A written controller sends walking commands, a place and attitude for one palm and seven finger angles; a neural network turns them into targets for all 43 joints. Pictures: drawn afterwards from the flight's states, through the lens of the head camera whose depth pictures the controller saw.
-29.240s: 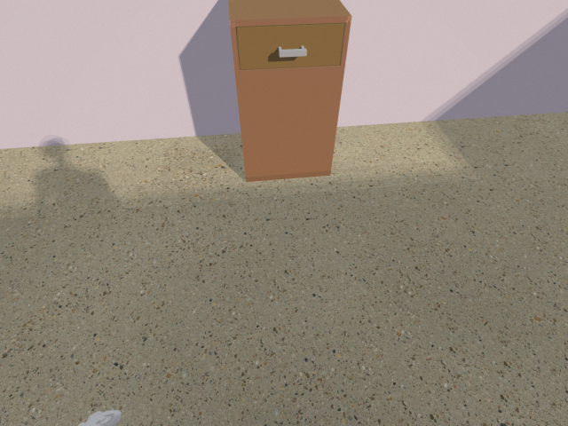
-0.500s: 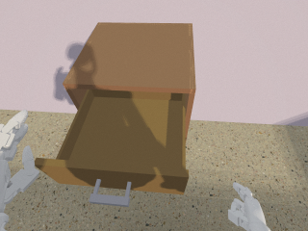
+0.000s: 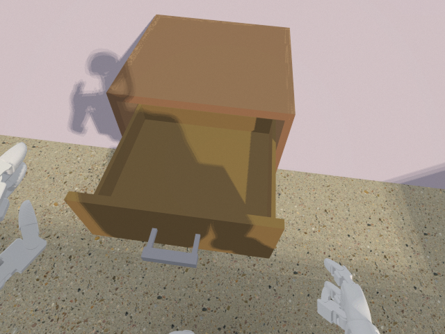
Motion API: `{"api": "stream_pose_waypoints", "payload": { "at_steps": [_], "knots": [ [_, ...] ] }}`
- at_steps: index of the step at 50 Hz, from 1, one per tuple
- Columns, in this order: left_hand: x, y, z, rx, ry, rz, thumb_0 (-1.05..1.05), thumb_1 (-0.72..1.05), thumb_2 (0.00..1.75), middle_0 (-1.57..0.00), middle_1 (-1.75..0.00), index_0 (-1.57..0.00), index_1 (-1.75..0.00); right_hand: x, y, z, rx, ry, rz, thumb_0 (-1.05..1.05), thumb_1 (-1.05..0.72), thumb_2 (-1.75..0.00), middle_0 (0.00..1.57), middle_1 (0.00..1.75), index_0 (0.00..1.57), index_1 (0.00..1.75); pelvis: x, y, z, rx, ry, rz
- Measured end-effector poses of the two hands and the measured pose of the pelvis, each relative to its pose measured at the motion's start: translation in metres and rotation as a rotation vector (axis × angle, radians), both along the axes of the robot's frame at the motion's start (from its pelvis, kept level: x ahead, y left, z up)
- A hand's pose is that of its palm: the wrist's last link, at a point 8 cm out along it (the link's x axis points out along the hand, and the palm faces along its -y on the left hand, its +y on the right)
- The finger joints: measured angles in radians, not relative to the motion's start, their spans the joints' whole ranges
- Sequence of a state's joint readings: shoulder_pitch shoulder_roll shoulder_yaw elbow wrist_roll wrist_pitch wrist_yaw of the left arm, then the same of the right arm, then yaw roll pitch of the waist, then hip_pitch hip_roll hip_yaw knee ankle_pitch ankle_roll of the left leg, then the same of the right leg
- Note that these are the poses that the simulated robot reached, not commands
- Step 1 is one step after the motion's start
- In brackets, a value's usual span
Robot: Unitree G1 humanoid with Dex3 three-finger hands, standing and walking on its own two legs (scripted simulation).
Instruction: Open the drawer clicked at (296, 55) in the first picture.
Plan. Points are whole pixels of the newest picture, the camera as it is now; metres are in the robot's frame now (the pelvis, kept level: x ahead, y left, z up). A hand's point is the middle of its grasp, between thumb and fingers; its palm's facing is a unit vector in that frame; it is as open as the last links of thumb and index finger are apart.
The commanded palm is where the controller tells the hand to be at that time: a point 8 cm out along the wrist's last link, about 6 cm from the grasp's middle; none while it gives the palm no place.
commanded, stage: step back with the hand held close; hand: left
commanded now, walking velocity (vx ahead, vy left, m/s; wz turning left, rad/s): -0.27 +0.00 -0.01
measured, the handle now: (172, 246) +0.28 +0.13 -0.06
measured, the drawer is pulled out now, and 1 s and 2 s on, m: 0.29 0.29 0.29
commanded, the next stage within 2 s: stop stepping back and stand still in 0.78 s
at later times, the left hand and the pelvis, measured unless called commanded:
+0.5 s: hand (82, 271) +0.16 +0.18 +0.16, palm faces +0.16 -0.84 -0.51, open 7.4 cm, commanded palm +0.08 +0.25 +0.19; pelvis -0.07 -0.03 +0.00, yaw -4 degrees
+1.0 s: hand out of the picture -0.02 +0.16 +0.18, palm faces +0.29 -0.81 -0.52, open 7.4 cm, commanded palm -0.07 +0.22 +0.19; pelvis -0.20 -0.06 +0.00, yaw +0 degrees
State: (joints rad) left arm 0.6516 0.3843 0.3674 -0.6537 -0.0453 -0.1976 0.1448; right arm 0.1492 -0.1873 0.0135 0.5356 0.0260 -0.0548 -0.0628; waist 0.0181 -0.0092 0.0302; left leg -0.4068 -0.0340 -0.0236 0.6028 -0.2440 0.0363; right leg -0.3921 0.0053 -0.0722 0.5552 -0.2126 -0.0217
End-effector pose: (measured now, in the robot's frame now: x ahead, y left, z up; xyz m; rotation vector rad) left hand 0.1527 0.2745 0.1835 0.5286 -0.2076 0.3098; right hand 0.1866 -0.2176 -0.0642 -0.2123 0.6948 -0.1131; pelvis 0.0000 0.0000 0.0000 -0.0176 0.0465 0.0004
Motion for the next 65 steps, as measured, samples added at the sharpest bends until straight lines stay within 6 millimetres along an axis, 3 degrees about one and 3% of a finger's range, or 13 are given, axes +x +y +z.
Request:
{"api": "stream_pose_waypoints", "payload": {
  "at_steps": [9,15,19,24,29,33,37,40,43,50,54,60,65],
  "knots": [
    [-0.002,0.009,0.004,0.008,-0.072,-0.037,0.01,0.89,0.89,-0.22,-0.30,-0.22,-0.31,-0.032,-0.007,-0.002,-0.058,0.049,-0.037,0.02,-0.90,-0.90,0.20,0.30,0.20,0.30,-0.010,0.009,-0.002,-0.014,0.002,-0.001],
    [0.000,0.011,0.009,0.064,-0.059,-0.045,0.01,0.89,0.89,-0.22,-0.30,-0.21,-0.31,-0.039,-0.006,-0.004,-0.041,0.044,-0.047,0.02,-0.90,-0.90,0.20,0.30,0.20,0.30,-0.014,0.006,-0.001,-0.008,0.032,-0.007],
    [-0.003,-0.007,0.007,0.052,-0.035,-0.084,0.01,0.89,0.89,-0.21,-0.30,-0.21,-0.31,-0.042,-0.008,-0.007,-0.012,0.040,-0.025,0.02,-0.90,-0.90,0.20,0.30,0.20,0.30,-0.025,-0.004,0.000,0.006,0.062,-0.047],
    [-0.012,-0.045,0.001,0.042,0.034,-0.175,0.01,0.90,0.89,-0.21,-0.30,-0.21,-0.31,-0.056,-0.020,-0.013,0.031,0.026,0.003,0.02,-0.90,-0.90,0.20,0.30,0.20,0.30,-0.060,-0.021,0.002,-0.011,0.053,-0.067],
    [-0.048,-0.071,0.018,0.093,0.051,-0.242,0.01,0.89,0.89,-0.22,-0.30,-0.22,-0.31,-0.088,-0.045,-0.013,0.061,0.038,-0.056,0.02,-0.90,-0.90,0.20,0.30,0.20,0.30,-0.082,-0.039,0.004,-0.013,0.023,-0.046],
    [-0.079,-0.061,0.025,0.101,0.039,-0.146,0.01,0.89,0.89,-0.22,-0.31,-0.22,-0.31,-0.111,-0.066,-0.001,0.013,0.063,-0.110,0.02,-0.90,-0.90,0.20,0.30,0.20,0.30,-0.089,-0.046,0.012,0.050,0.034,-0.035],
    [-0.099,-0.045,0.009,0.043,0.052,-0.009,0.01,0.89,0.89,-0.22,-0.31,-0.22,-0.31,-0.122,-0.076,0.006,-0.045,0.060,-0.106,0.02,-0.90,-0.90,0.20,0.30,0.20,0.30,-0.109,-0.048,0.014,0.063,0.036,-0.013],
    [-0.116,-0.042,-0.008,-0.015,0.065,0.018,0.01,0.89,0.89,-0.22,-0.30,-0.22,-0.31,-0.130,-0.078,0.006,-0.080,0.041,-0.084,0.02,-0.90,-0.90,0.20,0.30,0.20,0.30,-0.131,-0.044,0.007,0.029,0.028,0.019],
    [-0.137,-0.050,-0.012,-0.046,0.049,-0.027,0.01,0.89,0.89,-0.21,-0.30,-0.21,-0.31,-0.145,-0.071,0.006,-0.070,0.032,-0.064,0.02,-0.90,-0.90,0.20,0.30,0.20,0.30,-0.156,-0.044,0.004,0.046,0.011,0.020],
    [-0.204,-0.073,0.023,0.075,-0.011,-0.074,0.02,0.89,0.89,-0.22,-0.30,-0.22,-0.31,-0.194,-0.049,0.005,0.044,-0.038,0.016,0.02,-0.90,-0.90,0.20,0.30,0.20,0.30,-0.202,-0.062,0.003,0.034,-0.018,0.001],
    [-0.236,-0.082,0.034,0.092,-0.066,-0.030,0.01,0.89,0.89,-0.22,-0.30,-0.22,-0.31,-0.231,-0.051,-0.008,0.100,-0.017,0.030,0.01,-0.90,-0.90,0.20,0.30,0.20,0.30,-0.228,-0.074,0.002,0.010,-0.059,0.017],
    [-0.266,-0.079,0.011,-0.029,-0.015,0.058,0.01,0.89,0.89,-0.21,-0.30,-0.21,-0.31,-0.295,-0.085,-0.012,0.050,0.087,-0.038,0.02,-0.90,-0.90,0.20,0.30,0.20,0.30,-0.252,-0.082,0.012,0.060,-0.033,0.015],
    [-0.283,-0.081,-0.014,-0.084,0.027,0.050,0.01,0.89,0.89,-0.21,-0.30,-0.21,-0.31,-0.331,-0.117,-0.003,-0.074,0.074,-0.068,0.02,-0.90,-0.90,0.20,0.30,0.20,0.30,-0.273,-0.083,0.006,0.031,-0.011,0.032]
  ]
}}
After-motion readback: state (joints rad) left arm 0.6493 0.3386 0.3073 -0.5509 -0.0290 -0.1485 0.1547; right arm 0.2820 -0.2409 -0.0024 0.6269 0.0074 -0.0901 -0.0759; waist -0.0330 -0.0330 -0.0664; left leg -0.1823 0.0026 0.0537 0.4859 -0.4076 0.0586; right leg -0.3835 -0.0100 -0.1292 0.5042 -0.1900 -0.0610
